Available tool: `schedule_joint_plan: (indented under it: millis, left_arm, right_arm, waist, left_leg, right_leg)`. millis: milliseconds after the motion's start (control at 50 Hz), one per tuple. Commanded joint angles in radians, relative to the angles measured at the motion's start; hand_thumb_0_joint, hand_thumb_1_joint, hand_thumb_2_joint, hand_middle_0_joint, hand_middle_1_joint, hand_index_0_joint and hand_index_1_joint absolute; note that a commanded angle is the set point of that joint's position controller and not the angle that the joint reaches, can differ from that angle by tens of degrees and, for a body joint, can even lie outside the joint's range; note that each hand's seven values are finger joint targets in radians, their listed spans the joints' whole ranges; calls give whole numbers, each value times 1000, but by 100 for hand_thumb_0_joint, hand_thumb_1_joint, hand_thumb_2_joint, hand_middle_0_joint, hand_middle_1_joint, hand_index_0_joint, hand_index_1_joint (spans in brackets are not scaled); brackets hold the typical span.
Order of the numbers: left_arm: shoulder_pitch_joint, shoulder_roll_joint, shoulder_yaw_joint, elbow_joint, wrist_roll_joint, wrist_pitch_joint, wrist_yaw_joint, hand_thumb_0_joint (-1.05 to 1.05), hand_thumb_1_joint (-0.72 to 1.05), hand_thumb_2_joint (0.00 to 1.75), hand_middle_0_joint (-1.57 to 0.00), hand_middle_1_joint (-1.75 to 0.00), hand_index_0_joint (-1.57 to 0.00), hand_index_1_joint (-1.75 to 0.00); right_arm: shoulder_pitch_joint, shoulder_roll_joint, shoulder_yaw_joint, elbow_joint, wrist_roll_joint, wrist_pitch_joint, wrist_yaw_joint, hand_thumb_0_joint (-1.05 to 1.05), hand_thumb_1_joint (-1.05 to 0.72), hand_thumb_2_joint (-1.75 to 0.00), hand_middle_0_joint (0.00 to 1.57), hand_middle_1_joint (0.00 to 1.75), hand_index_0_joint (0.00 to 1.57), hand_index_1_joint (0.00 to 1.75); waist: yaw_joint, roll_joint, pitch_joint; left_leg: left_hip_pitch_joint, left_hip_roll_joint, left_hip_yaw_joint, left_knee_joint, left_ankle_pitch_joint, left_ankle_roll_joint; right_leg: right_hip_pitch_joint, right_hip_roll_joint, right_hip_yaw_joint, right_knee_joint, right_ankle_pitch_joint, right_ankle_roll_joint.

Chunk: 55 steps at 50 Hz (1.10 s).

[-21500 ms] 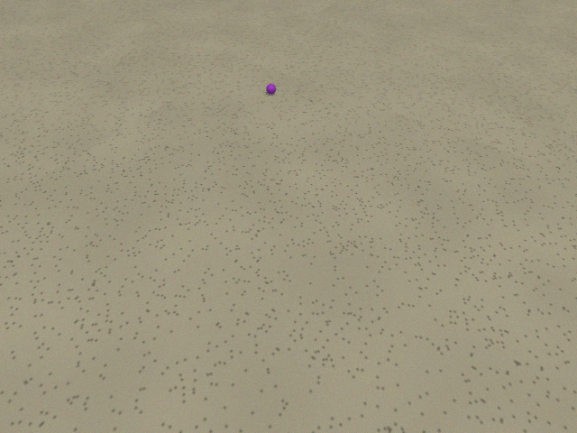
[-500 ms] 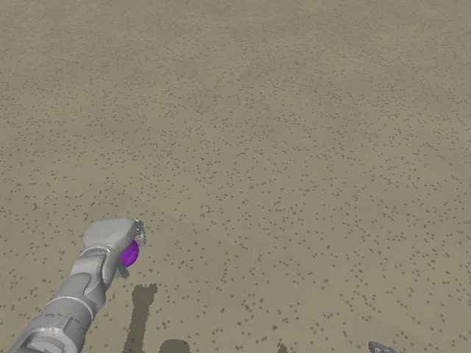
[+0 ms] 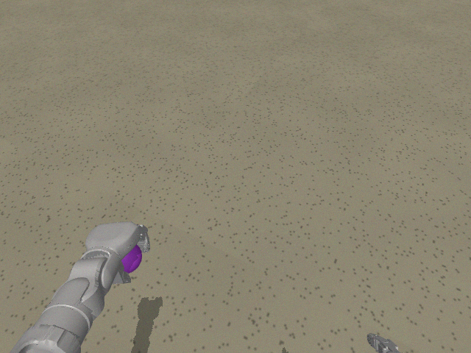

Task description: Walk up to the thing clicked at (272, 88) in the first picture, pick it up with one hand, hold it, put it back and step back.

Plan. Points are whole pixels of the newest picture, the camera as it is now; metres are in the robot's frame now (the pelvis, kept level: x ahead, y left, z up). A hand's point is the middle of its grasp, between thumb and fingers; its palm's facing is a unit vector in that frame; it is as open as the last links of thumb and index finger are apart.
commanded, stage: hold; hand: left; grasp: from above
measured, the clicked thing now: (125, 257) +0.32 +0.23 -0.07
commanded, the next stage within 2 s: crouch in 1.24 s
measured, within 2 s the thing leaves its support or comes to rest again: neither
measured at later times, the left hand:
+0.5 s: hand (118, 272) +0.27 +0.22 -0.03, palm faces -0.44 -0.06 -0.90, open 8.2 cm
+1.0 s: hand (118, 270) +0.27 +0.21 -0.02, palm faces -0.44 -0.06 -0.90, open 8.2 cm
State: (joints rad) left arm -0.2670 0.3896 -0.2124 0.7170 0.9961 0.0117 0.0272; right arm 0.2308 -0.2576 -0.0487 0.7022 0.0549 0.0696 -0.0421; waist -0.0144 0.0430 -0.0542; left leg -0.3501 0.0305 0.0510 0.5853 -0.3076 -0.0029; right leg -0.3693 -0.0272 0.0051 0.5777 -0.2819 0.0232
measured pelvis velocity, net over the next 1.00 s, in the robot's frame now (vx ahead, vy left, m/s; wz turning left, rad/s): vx -0.02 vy -0.01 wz -0.01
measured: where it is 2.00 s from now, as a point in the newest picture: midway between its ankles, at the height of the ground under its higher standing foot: outside the picture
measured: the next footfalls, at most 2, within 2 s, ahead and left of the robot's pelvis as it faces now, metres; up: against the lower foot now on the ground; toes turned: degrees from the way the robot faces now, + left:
none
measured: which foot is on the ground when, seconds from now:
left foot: down 0.00-1.00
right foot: down 0.00-1.00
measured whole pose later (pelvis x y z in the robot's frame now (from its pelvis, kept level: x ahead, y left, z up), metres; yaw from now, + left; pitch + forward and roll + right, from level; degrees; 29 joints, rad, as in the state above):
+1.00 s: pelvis -0.02 -0.01 +0.01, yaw +0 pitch +1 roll +0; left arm -0.22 0.40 -0.22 0.59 0.98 0.00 -0.05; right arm 0.18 -0.25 -0.02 0.68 0.07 0.08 -0.07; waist 0.01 0.05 -0.01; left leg -0.25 0.03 0.06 0.47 -0.23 -0.01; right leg -0.28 -0.03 0.01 0.49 -0.22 0.02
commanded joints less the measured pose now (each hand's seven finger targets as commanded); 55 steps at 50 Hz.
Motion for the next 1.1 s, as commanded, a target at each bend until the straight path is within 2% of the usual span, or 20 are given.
schedule_joint_plan:
  millis: [0,20,160,180,220,240,280,320,380,420,480,520,560,620,720,780,840,880,960,1080]
  left_arm:
    - [-315,213,101,-221,7,-6,23,0,59,68,-89,-81,-96,-74]
    - [-303,209,101,-204,6,-5,20,0,61,68,-89,-82,-96,-75]
    - [-312,207,98,-232,-1,-15,9,0,57,66,-85,-82,-93,-75]
    - [-314,214,106,-247,0,-16,8,0,58,64,-85,-83,-94,-74]
    - [-305,212,105,-243,-4,-16,8,0,56,63,-84,-83,-92,-74]
    - [-307,219,112,-268,-3,-19,7,0,56,62,-84,-83,-93,-74]
    - [-287,207,101,-245,-2,-16,5,0,54,65,-85,-81,-92,-74]
    - [-313,230,120,-280,-1,-19,9,0,56,63,-84,-83,-92,-75]
    - [-312,217,104,-277,-3,-16,0,0,55,64,-83,-84,-91,-75]
    - [-286,221,115,-263,-10,-15,-1,0,55,64,-83,-84,-92,-75]
    - [-302,231,114,-274,-11,-18,-9,0,53,61,-80,-84,-89,-74]
    - [-287,208,101,-294,-8,-17,-15,0,51,61,-81,-82,-89,-73]
    - [-312,231,118,-318,-12,-18,-19,0,51,61,-80,-82,-89,-74]
    - [-294,221,111,-310,-15,-16,-28,0,53,63,-82,-83,-90,-74]
    - [-277,211,100,-318,-17,-15,-40,0,56,61,-84,-82,-92,-73]
    - [-275,229,120,-306,-16,-17,-43,0,54,61,-82,-84,-91,-75]
    - [-285,208,95,-327,-11,-20,-44,0,54,63,-84,-82,-92,-74]
    - [-310,253,138,-331,-9,-21,-36,0,53,60,-82,-82,-91,-73]
    - [-271,204,106,-306,-12,-16,-33,0,55,61,-83,-83,-92,-74]
    - [-298,218,108,-310,-7,-19,-28,0,54,60,-83,-81,-91,-73]
  right_arm:
    - [-49,-136,-46,-128,4,-35,-11,0,-91,-90,20,30,20,30]
    - [-48,-137,-43,-131,4,-35,-12,0,-91,-90,20,30,20,30]
    - [-76,-135,-35,-142,6,-36,-15,0,-91,-90,20,30,20,30]
    - [-86,-131,-36,-147,7,-37,-16,0,-91,-90,20,30,20,30]
    - [-89,-130,-32,-144,6,-39,-18,0,-91,-90,20,30,20,30]
    - [-96,-128,-32,-150,7,-40,-18,0,-91,-90,20,30,20,30]
    - [-104,-127,-30,-147,8,-41,-20,0,-91,-90,20,30,20,30]
    - [-101,-129,-31,-145,8,-41,-21,0,-91,-90,20,30,20,30]
    - [-107,-128,-29,-142,9,-41,-22,0,-91,-90,20,30,20,30]
    - [-117,-129,-27,-144,10,-42,-23,0,-91,-90,20,30,20,30]
    - [-131,-129,-24,-150,11,-44,-24,0,-91,-90,20,30,20,30]
    - [-132,-123,-23,-154,11,-45,-24,0,-91,-90,20,30,20,30]
    - [-130,-123,-22,-153,12,-45,-26,0,-91,-90,20,30,20,30]
    - [-133,-120,-19,-153,14,-46,-29,0,-91,-91,20,30,20,30]
    - [-146,-116,-16,-158,16,-45,-30,0,-91,-91,20,30,20,30]
    - [-139,-117,-15,-157,16,-42,-31,0,-91,-91,20,30,20,30]
    - [-146,-115,-16,-159,17,-40,-31,0,-91,-91,20,30,20,30]
    - [-142,-118,-17,-154,15,-37,-34,0,-91,-91,20,30,20,30]
    - [-141,-117,-16,-156,18,-38,-33,0,-91,-90,20,30,20,30]
    - [-140,-116,-18,-150,15,-34,-32,0,-91,-91,20,30,20,30]
  waist:
    - [11,-9,-243]
    - [1,-35,-222]
    - [7,-21,-192]
    - [18,-14,-202]
    - [8,-35,-199]
    - [20,-16,-207]
    - [12,-47,-196]
    - [16,-30,-211]
    - [8,-31,-199]
    - [21,-25,-175]
    - [19,-13,-168]
    - [23,-21,-182]
    - [25,-27,-203]
    - [19,-30,-192]
    - [33,-30,-173]
    - [28,-37,-179]
    - [24,-30,-190]
    - [28,-21,-204]
    - [26,-29,-177]
    - [26,-35,-197]
  left_leg:
    - [142,-39,-16,-79,312,10]
    - [133,-40,-14,-82,292,14]
    - [139,-36,-17,-120,210,12]
    - [145,-40,-14,-123,208,12]
    - [141,-40,-14,-121,202,16]
    - [150,-44,-10,-125,204,16]
    - [150,-44,-11,-125,206,18]
    - [161,-45,-8,-127,211,18]
    - [170,-39,-12,-138,205,17]
    - [157,-41,-12,-148,177,15]
    - [164,-37,-17,-166,140,12]
    - [174,-38,-19,-163,173,14]
    - [183,-42,-12,-154,200,18]
    - [191,-45,-7,-157,201,20]
    - [183,-43,-10,-170,199,17]
    - [188,-43,-7,-169,205,21]
    - [203,-44,-8,-169,233,19]
    - [211,-46,-7,-165,247,18]
    - [205,-38,-11,-178,227,16]
    - [214,-43,-10,-168,258,18]
  right_leg:
    - [100,52,-12,-74,261,-33]
    - [99,51,-11,-84,245,-31]
    - [91,52,-9,-112,161,-35]
    - [102,49,-9,-117,157,-35]
    - [104,49,-5,-122,155,-30]
    - [116,45,-3,-124,157,-31]
    - [112,44,-4,-131,158,-28]
    - [118,43,-1,-132,166,-28]
    - [113,47,-5,-135,160,-30]
    - [114,46,-7,-146,127,-32]
    - [108,47,-7,-157,90,-34]
    - [120,46,-7,-151,120,-34]
    - [133,43,-3,-155,146,-29]
    - [131,42,0,-162,152,-27]
    - [137,43,-6,-166,143,-32]
    - [141,44,-2,-167,153,-29]
    - [141,43,-4,-159,179,-31]
    - [146,43,-3,-163,191,-30]
    - [134,48,-9,-165,166,-35]
    - [147,43,-6,-165,199,-31]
